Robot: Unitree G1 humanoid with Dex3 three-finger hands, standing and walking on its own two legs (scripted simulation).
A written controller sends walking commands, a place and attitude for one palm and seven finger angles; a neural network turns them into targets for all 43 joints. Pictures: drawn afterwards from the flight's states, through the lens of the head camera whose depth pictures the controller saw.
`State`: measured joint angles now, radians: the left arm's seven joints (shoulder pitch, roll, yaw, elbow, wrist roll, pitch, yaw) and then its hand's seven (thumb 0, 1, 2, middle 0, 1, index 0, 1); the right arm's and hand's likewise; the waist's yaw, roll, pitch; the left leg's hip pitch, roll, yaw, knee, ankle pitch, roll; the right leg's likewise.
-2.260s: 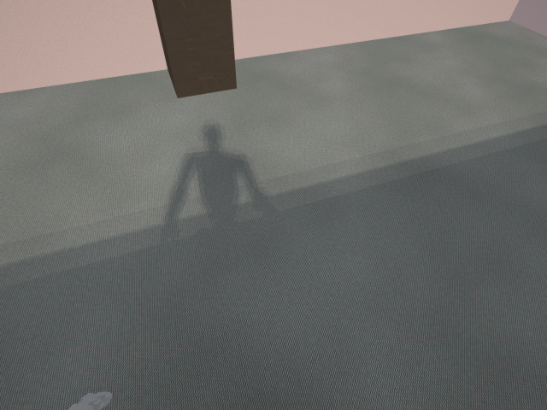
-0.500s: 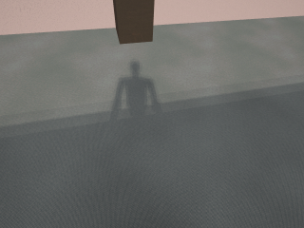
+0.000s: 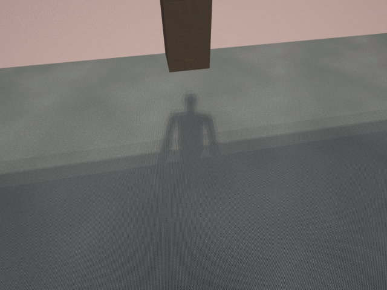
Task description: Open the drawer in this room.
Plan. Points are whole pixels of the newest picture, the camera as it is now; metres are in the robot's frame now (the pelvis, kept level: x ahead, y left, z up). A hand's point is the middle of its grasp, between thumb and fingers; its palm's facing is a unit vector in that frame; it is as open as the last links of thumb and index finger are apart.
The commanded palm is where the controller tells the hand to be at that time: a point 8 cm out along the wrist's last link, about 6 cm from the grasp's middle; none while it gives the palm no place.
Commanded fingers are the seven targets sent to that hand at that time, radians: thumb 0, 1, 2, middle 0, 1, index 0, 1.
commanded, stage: stand and wait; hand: left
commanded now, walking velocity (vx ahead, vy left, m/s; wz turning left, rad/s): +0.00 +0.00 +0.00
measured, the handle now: out of the picture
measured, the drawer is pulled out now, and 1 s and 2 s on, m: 0.00 0.00 0.00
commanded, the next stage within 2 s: turn or walk to find it in 0.06 s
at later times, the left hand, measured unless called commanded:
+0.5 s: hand out of the picture +0.00 +0.19 -0.19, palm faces +0.11 -0.97 -0.20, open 7.4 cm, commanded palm none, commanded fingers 0.00 0.90 0.90 -0.20 -0.30 -0.20 -0.30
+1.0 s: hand out of the picture +0.00 +0.19 -0.19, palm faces +0.21 -0.96 -0.17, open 7.4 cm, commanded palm none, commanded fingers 0.00 0.90 0.90 -0.20 -0.30 -0.20 -0.30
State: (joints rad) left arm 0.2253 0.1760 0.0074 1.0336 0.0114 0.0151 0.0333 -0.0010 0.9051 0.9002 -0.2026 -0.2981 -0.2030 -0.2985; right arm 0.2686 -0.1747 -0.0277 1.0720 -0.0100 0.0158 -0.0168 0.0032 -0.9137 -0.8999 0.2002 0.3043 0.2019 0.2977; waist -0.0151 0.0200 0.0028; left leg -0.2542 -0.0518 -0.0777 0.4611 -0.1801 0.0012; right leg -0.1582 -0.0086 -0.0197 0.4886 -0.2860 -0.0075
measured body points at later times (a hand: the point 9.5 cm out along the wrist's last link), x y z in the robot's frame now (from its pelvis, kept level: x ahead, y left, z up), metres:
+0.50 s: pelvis +0.01 +0.01 +0.00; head +0.03 +0.03 +0.44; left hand +0.00 +0.24 -0.17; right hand +0.04 -0.22 -0.16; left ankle +0.05 +0.12 -0.74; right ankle -0.03 -0.11 -0.73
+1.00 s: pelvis +0.01 +0.02 +0.00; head +0.03 +0.04 +0.44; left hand -0.01 +0.25 -0.17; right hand +0.08 -0.21 -0.15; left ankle +0.02 +0.11 -0.74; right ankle -0.03 -0.12 -0.70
